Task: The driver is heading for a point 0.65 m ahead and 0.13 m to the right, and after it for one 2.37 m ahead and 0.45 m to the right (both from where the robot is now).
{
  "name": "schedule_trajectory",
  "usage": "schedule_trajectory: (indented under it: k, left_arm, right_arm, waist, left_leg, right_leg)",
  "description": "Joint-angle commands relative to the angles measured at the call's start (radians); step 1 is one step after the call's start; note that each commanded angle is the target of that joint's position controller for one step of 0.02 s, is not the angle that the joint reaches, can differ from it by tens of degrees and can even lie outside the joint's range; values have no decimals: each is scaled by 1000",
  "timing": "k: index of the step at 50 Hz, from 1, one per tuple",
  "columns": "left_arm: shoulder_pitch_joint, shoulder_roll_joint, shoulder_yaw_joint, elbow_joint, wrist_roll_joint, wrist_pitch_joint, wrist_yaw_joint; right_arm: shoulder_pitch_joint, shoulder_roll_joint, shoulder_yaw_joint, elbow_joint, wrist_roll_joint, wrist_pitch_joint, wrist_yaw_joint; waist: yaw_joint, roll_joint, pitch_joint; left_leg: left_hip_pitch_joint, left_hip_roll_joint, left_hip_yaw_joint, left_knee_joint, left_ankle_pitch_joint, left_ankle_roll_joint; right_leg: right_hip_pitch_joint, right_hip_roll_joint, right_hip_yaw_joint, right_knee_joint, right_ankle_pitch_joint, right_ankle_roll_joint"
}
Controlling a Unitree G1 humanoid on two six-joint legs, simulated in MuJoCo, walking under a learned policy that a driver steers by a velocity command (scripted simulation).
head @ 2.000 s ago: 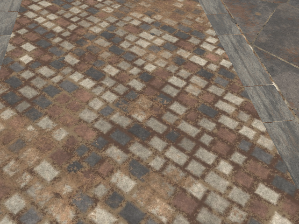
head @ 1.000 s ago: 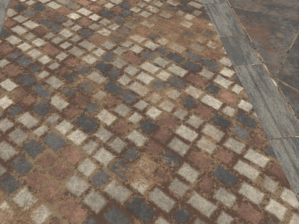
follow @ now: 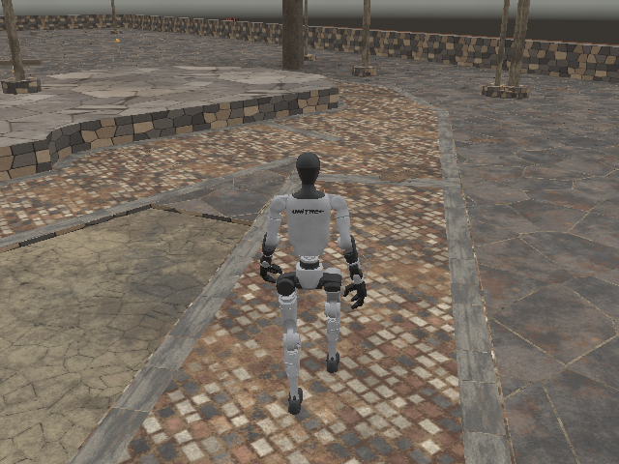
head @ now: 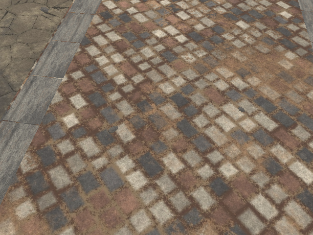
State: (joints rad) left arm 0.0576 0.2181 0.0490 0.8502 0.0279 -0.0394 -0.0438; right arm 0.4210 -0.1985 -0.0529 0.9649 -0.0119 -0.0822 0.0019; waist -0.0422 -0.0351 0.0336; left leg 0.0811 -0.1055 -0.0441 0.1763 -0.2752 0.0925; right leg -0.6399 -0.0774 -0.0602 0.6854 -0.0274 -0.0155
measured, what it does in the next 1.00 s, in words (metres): walks ahead, turning right: right foot, then left foot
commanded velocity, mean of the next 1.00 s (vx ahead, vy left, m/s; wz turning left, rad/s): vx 0.49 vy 0.00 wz -0.28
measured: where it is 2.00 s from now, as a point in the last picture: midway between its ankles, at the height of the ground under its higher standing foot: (203, 121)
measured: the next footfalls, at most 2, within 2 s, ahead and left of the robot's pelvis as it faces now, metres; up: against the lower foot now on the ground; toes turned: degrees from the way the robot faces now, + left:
right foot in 0.12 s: +0.26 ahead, -0.10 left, +0.00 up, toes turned -6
left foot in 0.70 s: +0.60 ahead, +0.00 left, +0.00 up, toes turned -18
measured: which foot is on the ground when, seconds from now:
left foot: down 0.00-0.12, up 0.14-0.68, down 0.70-1.00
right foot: up 0.00-0.10, down 0.12-0.70, up 0.72-1.00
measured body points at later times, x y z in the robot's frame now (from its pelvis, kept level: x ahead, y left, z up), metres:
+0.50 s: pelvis +0.28 -0.05 +0.01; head +0.31 -0.07 +0.46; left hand +0.32 +0.21 -0.12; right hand +0.41 -0.32 -0.11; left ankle +0.48 +0.09 -0.68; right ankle +0.22 -0.09 -0.74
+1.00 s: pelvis +0.57 -0.07 +0.01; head +0.60 -0.06 +0.46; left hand +0.79 +0.12 -0.12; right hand +0.47 -0.31 -0.12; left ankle +0.56 +0.02 -0.74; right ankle +0.59 -0.23 -0.67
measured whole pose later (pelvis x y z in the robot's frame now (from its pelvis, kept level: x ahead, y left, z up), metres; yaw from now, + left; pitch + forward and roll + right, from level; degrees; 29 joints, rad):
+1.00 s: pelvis +0.57 -0.07 +0.01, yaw -20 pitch +1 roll +1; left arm 0.17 0.26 0.04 0.82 0.04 -0.03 -0.04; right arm 0.41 -0.23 -0.04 0.93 -0.01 -0.09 0.01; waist -0.04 -0.05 0.02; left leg -0.07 -0.07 0.05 0.23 -0.19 0.08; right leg -0.61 -0.07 0.02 0.94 -0.17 -0.03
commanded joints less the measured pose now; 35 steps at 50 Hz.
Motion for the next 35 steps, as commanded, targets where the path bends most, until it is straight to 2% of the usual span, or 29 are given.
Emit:
schedule_trajectory:
  k: [1,3,4,5,6,7,8,9,10,11,12,13,15,18,21,24,29,30,32,33,34,35]
  left_arm:
    - [-122,63,7,-95,-9,-14,-1]
    - [-60,78,16,-83,-10,-15,4]
    - [12,91,23,-63,-11,-16,11]
    - [130,108,35,-25,-10,-19,17]
    - [281,124,46,24,-2,-24,24]
    - [427,199,67,46,19,-27,32]
    - [422,272,84,55,18,-22,25]
    - [308,222,74,39,-17,-15,14]
    - [227,178,62,14,-21,-14,14]
    - [206,144,53,17,-16,-17,14]
    - [205,133,48,21,-18,-21,20]
    - [208,118,41,31,-22,-26,25]
    - [243,137,44,40,-29,-39,30]
    - [295,166,51,42,-31,-40,35]
    - [360,163,52,44,-32,-33,34]
    - [410,166,54,41,-31,-28,38]
    - [458,157,47,41,-15,-26,52]
    - [452,161,46,38,-13,-28,57]
    - [405,186,50,27,-11,-34,62]
    - [389,200,53,24,-10,-37,59]
    - [378,199,51,24,-12,-41,53]
    - [381,147,35,-5,-19,-47,46]
  right_arm:
    - [36,-146,-27,-21,-7,-17,-9]
    - [7,-159,-28,-18,-13,-19,-17]
    - [-1,-171,-31,-15,-20,-18,-21]
    - [-4,-181,-34,-10,-28,-11,-23]
    - [-7,-186,-34,-10,-27,-4,-22]
    - [15,-148,-21,-36,-21,-5,-22]
    - [117,-59,-7,-49,8,-10,1]
    - [15,-137,-16,-65,-16,-14,-2]
    - [-88,-161,-20,-98,-12,-25,4]
    - [-129,-148,-15,-110,-14,-33,6]
    - [-144,-136,-13,-118,-22,-25,6]
    - [-129,-125,-10,-123,-32,-9,8]
    - [-126,-107,-5,-132,-39,16,11]
    - [-233,-105,0,-177,-40,34,13]
    - [-359,-110,1,-225,-34,38,15]
    - [-437,-109,6,-257,-28,37,21]
    - [-541,-101,21,-308,-22,22,30]
    - [-533,-107,21,-312,-20,17,31]
    - [-436,-137,10,-290,-18,8,24]
    - [-341,-162,-2,-260,-16,2,15]
    - [-204,-188,-14,-222,-19,-8,2]
    - [-46,-248,-27,-208,-41,-17,-14]
  waist:
    - [-5,106,79]
    - [32,104,56]
    - [61,111,14]
    - [108,106,-48]
    - [172,80,-121]
    - [206,-20,-224]
    - [115,-267,-292]
    - [98,-101,-212]
    - [88,-20,-99]
    - [71,58,-54]
    - [49,69,-27]
    - [22,48,-31]
    - [11,27,-34]
    - [33,18,6]
    - [80,2,24]
    - [116,-15,10]
    - [151,-41,17]
    - [142,-48,16]
    - [87,-62,-3]
    - [45,-57,-45]
    - [-22,-16,-122]
    - [-78,66,-256]
  left_leg:
    - [-45,296,-51,-52,523,98]
    - [0,305,-3,25,752,75]
    - [30,304,20,120,911,61]
    - [46,291,48,286,1013,48]
    - [-21,259,86,507,966,31]
    - [-222,211,126,828,641,12]
    - [-609,-9,98,1178,-189,-33]
    - [-721,59,-33,1229,-160,-8]
    - [-738,112,-29,1186,-53,-6]
    - [-705,147,-24,1118,1,-10]
    - [-667,169,-26,1068,9,-21]
    - [-622,183,-25,1021,10,-39]
    - [-606,189,-7,957,-4,-72]
    - [-679,203,22,831,73,-118]
    - [-751,199,31,686,195,-147]
    - [-773,178,29,590,264,-151]
    - [-735,140,57,435,260,-121]
    - [-694,135,54,401,250,-105]
    - [-532,108,56,335,189,-67]
    - [-415,80,68,308,147,-46]
    - [-238,93,62,256,174,-18]
    - [-6,288,-141,253,41,33]
  right_leg:
    - [46,22,-23,-88,34,-49]
    - [138,64,-37,-116,-33,-93]
    - [210,100,-49,-117,-82,-113]
    - [317,142,-64,-138,-124,-133]
    - [496,152,-57,-187,-116,-156]
    - [718,-55,214,-195,-213,-216]
    - [935,-278,788,-364,-308,-385]
    - [863,-243,832,-446,-410,-349]
    - [724,-224,664,-448,-357,-321]
    - [622,-185,571,-465,-231,-297]
    - [546,-144,499,-471,-128,-278]
    - [497,-112,445,-479,-59,-261]
    - [459,-84,387,-491,27,-266]
    - [432,-56,355,-530,0,-264]
    - [486,-37,360,-530,28,-230]
    - [564,-25,365,-489,97,-206]
    - [665,-44,368,-422,252,-197]
    - [674,-57,375,-409,281,-187]
    - [659,-70,372,-353,401,-152]
    - [662,-55,355,-254,527,-137]
    - [626,-7,307,-79,533,-117]
    - [483,40,267,178,277,-101]
Keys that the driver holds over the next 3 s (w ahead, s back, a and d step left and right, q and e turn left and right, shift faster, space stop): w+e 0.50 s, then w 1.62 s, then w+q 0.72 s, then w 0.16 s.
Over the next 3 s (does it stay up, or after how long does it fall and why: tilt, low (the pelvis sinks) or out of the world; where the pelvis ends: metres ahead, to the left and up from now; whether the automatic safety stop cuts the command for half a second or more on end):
stays up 1.57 -0.36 -0.01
